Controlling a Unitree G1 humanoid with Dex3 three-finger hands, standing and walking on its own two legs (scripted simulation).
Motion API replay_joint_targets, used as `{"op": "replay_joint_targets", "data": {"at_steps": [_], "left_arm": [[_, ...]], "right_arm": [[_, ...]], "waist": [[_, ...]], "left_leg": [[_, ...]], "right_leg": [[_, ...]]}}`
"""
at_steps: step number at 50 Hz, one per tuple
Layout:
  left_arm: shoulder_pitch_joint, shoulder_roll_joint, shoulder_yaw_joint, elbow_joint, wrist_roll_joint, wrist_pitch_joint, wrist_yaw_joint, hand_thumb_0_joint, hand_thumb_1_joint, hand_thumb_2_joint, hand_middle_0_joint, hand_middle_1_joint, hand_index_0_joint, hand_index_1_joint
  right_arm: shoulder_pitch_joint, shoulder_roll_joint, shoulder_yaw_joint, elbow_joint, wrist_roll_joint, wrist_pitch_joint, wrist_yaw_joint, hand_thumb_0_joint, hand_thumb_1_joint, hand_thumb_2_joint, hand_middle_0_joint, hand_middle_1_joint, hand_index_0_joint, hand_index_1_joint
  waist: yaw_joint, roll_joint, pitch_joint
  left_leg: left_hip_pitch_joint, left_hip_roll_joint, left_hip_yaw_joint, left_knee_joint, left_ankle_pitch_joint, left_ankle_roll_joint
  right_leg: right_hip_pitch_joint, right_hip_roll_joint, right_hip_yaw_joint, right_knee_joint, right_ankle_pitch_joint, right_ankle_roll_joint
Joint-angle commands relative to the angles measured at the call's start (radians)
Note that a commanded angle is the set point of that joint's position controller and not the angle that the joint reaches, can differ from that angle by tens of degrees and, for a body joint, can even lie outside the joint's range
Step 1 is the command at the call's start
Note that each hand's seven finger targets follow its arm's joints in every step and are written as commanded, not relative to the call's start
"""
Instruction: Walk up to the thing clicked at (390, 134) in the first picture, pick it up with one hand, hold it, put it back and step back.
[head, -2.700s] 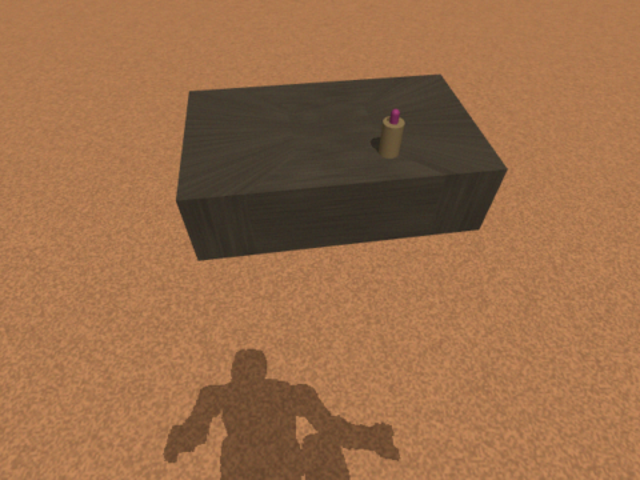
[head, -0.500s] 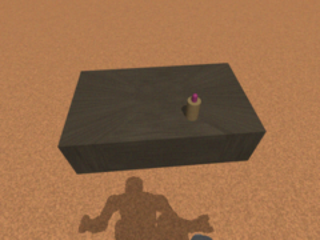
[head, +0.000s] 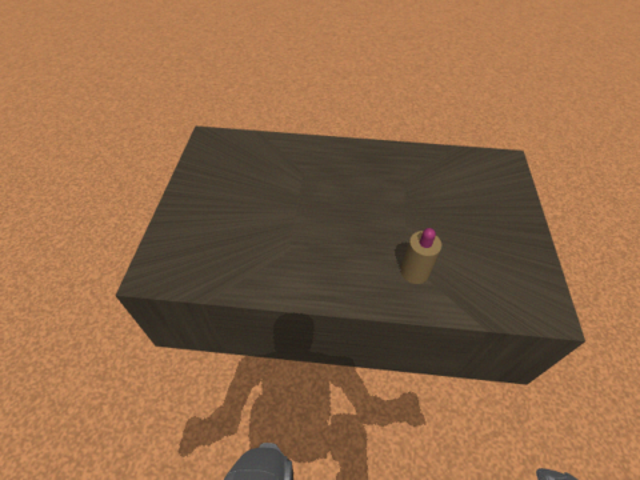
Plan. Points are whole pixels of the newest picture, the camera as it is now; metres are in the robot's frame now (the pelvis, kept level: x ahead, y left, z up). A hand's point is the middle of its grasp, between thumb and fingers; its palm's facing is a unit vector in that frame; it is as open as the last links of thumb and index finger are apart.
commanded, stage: walk up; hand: right
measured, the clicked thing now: (422, 252) +0.68 -0.22 -0.34
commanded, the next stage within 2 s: none
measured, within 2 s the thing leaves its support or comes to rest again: neither
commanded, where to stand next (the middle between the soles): +0.22 +0.01 m, yaw -2 degrees
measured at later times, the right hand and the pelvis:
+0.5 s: hand (533, 456) +0.19 -0.28 -0.16, palm faces -0.01 +0.94 -0.33, open 7.4 cm; pelvis +0.12 -0.02 -0.01, yaw -1 degrees
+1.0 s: hand out of the picture +0.16 -0.26 -0.15, palm faces -0.02 +0.91 -0.40, open 7.4 cm; pelvis +0.12 +0.01 -0.01, yaw +0 degrees
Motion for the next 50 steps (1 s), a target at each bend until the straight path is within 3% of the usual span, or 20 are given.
{"op": "replay_joint_targets", "data": {"at_steps": [1,2,3,4,5,9,14,19,22,23,24,26,34,39,40,41,42,45,47,50], "left_arm": [[0.012,0.277,0.083,-0.08,-0.015,-0.011,0.027,0.0,0.9,0.9,-0.2,-0.3,-0.2,-0.3],[0.012,0.255,0.073,-0.097,-0.02,-0.007,0.028,0.0,0.9,0.9,-0.2,-0.3,-0.2,-0.3],[0.05,0.192,0.048,-0.106,-0.033,-0.005,0.031,0.0,0.9,0.9,-0.2,-0.3,-0.2,-0.3],[0.093,0.122,0.038,-0.112,-0.038,-0.001,0.027,0.0,0.9,0.9,-0.2,-0.3,-0.2,-0.3],[0.045,0.243,0.065,-0.093,-0.033,0.014,0.041,0.0,0.9,0.9,-0.2,-0.3,-0.2,-0.3],[0.059,0.218,0.053,-0.051,-0.034,0.02,0.013,0.0,0.9,0.9,-0.2,-0.3,-0.2,-0.3],[0.049,0.18,0.045,-0.022,-0.029,0.012,0.011,0.0,0.9,0.9,-0.2,-0.3,-0.2,-0.3],[-0.004,0.168,0.046,-0.003,-0.033,0.006,0.05,0.0,0.9,0.9,-0.2,-0.3,-0.2,-0.3],[0.068,0.203,0.053,0.051,-0.027,-0.002,0.069,0.0,0.9,0.9,-0.2,-0.3,-0.2,-0.3],[0.053,0.24,0.064,0.046,-0.018,-0.01,0.073,0.0,0.9,0.9,-0.2,-0.3,-0.2,-0.3],[0.025,0.294,0.076,0.025,-0.004,-0.018,0.076,0.0,0.9,0.9,-0.2,-0.3,-0.2,-0.3],[-0.129,0.315,0.066,-0.026,-0.013,-0.006,0.081,0.0,0.9,0.9,-0.2,-0.3,-0.2,-0.3],[-0.192,0.287,0.071,-0.009,0.016,0.025,0.072,0.0,0.9,0.9,-0.2,-0.3,-0.2,-0.3],[-0.254,0.24,0.052,0.01,-0.002,0.059,0.052,0.0,0.9,0.9,-0.2,-0.3,-0.2,-0.3],[-0.247,0.199,0.038,0.014,-0.011,0.065,0.049,0.0,0.9,0.9,-0.2,-0.3,-0.2,-0.3],[-0.239,0.138,0.018,0.008,-0.021,0.069,0.046,0.0,0.9,0.9,-0.2,-0.3,-0.2,-0.3],[-0.285,0.219,0.045,0.04,-0.014,0.068,0.053,0.0,0.9,0.9,-0.2,-0.3,-0.2,-0.3],[-0.25,0.171,0.033,0.09,-0.027,0.055,0.038,0.0,0.9,0.9,-0.2,-0.3,-0.2,-0.3],[-0.236,0.162,0.028,0.116,-0.032,0.045,0.039,0.0,0.9,0.9,-0.2,-0.3,-0.2,-0.3],[-0.253,0.195,0.026,0.142,-0.021,0.034,0.049,0.0,0.9,0.9,-0.2,-0.3,-0.2,-0.3]], "right_arm": [[0.01,-0.16,-0.052,-0.104,-0.001,-0.046,-0.011,0.0,-0.9,-0.9,0.2,0.3,0.2,0.3],[0.138,-0.194,-0.065,-0.074,-0.016,-0.056,-0.018,0.0,-0.9,-0.9,0.2,0.3,0.2,0.3],[0.242,-0.263,-0.094,-0.058,-0.032,-0.062,-0.029,0.0,-0.9,-0.9,0.2,0.3,0.2,0.3],[0.266,-0.326,-0.109,-0.084,-0.034,-0.063,-0.042,0.0,-0.9,-0.9,0.2,0.3,0.2,0.3],[0.254,-0.331,-0.115,-0.085,0.014,-0.061,-0.045,0.0,-0.9,-0.9,0.2,0.3,0.2,0.3],[0.063,-0.237,-0.065,-0.116,0.028,-0.068,-0.054,0.0,-0.9,-0.9,0.2,0.3,0.2,0.3],[0.012,-0.22,-0.052,-0.132,0.003,-0.068,-0.046,0.0,-0.9,-0.9,0.2,0.3,0.2,0.3],[0.003,-0.213,-0.044,-0.127,-0.007,-0.027,-0.045,0.0,-0.9,-0.9,0.2,0.3,0.2,0.3],[-0.076,-0.184,-0.039,-0.14,0.016,0.005,-0.046,0.0,-0.9,-0.9,0.2,0.3,0.2,0.3],[-0.035,-0.134,-0.024,-0.124,0.023,0.012,-0.047,0.0,-0.9,-0.9,0.2,0.3,0.2,0.3],[0.041,-0.085,-0.006,-0.113,0.029,0.019,-0.047,0.0,-0.9,-0.9,0.2,0.3,0.2,0.3],[0.095,-0.173,-0.033,-0.069,0.017,0.051,-0.062,0.0,-0.9,-0.9,0.2,0.3,0.2,0.3],[0.056,-0.195,-0.044,0.026,0.001,0.059,-0.051,0.0,-0.9,-0.9,0.2,0.3,0.2,0.3],[0.127,-0.19,-0.042,0.12,-0.008,0.017,-0.056,0.0,-0.9,-0.9,0.2,0.3,0.2,0.3],[0.113,-0.219,-0.048,0.123,-0.019,0.01,-0.062,0.0,-0.9,-0.9,0.2,0.3,0.2,0.3],[0.029,-0.283,-0.055,0.086,-0.027,0.001,-0.065,0.0,-0.9,-0.9,0.2,0.3,0.2,0.3],[-0.059,-0.334,-0.056,0.066,-0.016,-0.004,-0.064,0.0,-0.9,-0.9,0.2,0.3,0.2,0.3],[-0.152,-0.228,-0.018,0.068,-0.019,-0.025,-0.07,0.0,-0.9,-0.9,0.2,0.3,0.2,0.3],[-0.114,-0.233,-0.017,0.096,-0.008,-0.031,-0.069,0.0,-0.9,-0.9,0.2,0.3,0.2,0.3],[-0.079,-0.207,-0.012,0.102,0.011,-0.019,-0.07,0.0,-0.9,-0.9,0.2,0.3,0.2,0.3]], "waist": [[-0.051,-0.077,-0.061],[-0.115,-0.005,-0.146],[-0.157,0.153,-0.234],[-0.147,0.288,-0.288],[-0.164,0.146,-0.286],[-0.057,0.057,-0.004],[-0.044,0.147,0.021],[-0.06,0.171,-0.076],[0.001,0.045,-0.152],[0.003,-0.082,-0.174],[-0.017,-0.254,-0.197],[-0.064,-0.176,-0.156],[-0.031,-0.252,-0.164],[-0.076,-0.147,-0.148],[-0.072,-0.026,-0.123],[-0.054,0.162,-0.076],[-0.075,0.143,-0.007],[-0.013,0.095,0.017],[-0.017,0.164,-0.059],[-0.046,0.125,-0.142]], "left_leg": [[0.17,-0.051,0.099,-0.102,0.002,0.04],[0.376,-0.055,0.052,-0.158,0.009,0.076],[0.591,0.081,-0.162,-0.178,-0.047,0.148],[0.737,0.346,-0.605,-0.218,0.004,0.244],[0.677,0.407,-0.731,-0.3,-0.042,0.326],[0.23,0.246,-0.257,-0.398,0.01,0.159],[0.131,0.17,-0.065,-0.372,0.159,0.2],[0.134,0.165,-0.058,-0.21,0.437,0.185],[0.101,0.085,-0.006,0.0,0.095,0.106],[0.084,0.039,0.022,0.132,-0.064,0.067],[-0.03,-0.039,0.028,0.258,-0.327,0.014],[0.037,-0.013,-0.076,0.374,-0.431,0.001],[0.026,-0.013,-0.039,0.242,-0.354,-0.032],[0.275,-0.05,0.037,-0.136,-0.182,-0.013],[0.262,0.023,-0.105,-0.25,-0.274,0.012],[0.218,0.223,-0.46,-0.396,-0.513,0.08],[0.004,0.329,-0.565,-0.444,-0.605,0.18],[0.05,0.168,-0.23,-0.294,-0.123,0.104],[0.172,0.137,-0.16,-0.189,0.17,0.069],[0.19,0.099,-0.103,-0.107,0.227,0.024]], "right_leg": [[-0.058,-0.244,0.136,0.047,0.755,-0.081],[-0.137,-0.194,0.117,0.263,0.717,-0.073],[-0.343,-0.123,0.08,0.523,0.523,-0.033],[-0.593,0.04,0.108,0.719,-0.135,0.007],[-0.604,0.0,0.215,0.796,-0.184,-0.017],[-0.474,-0.079,0.289,0.671,0.029,-0.007],[-0.401,-0.096,0.193,0.411,0.104,0.055],[-0.272,-0.051,0.133,0.244,0.232,0.052],[-0.099,-0.024,0.126,0.037,0.423,0.039],[-0.059,-0.082,0.191,-0.041,0.467,0.025],[-0.018,-0.306,0.505,-0.096,0.583,-0.037],[-0.192,-0.424,0.658,-0.144,0.33,-0.198],[-0.231,-0.26,0.435,-0.137,-0.129,-0.131],[-0.41,-0.206,0.319,0.017,-0.138,-0.064],[-0.459,-0.151,0.269,0.116,-0.164,-0.03],[-0.577,-0.051,0.209,0.257,-0.14,0.025],[-0.472,-0.04,0.224,0.367,-0.139,0.031],[-0.348,-0.054,0.225,0.239,0.027,0.018],[-0.288,-0.028,0.164,0.096,0.115,0.016],[-0.115,-0.07,0.234,-0.006,0.406,-0.012]]}}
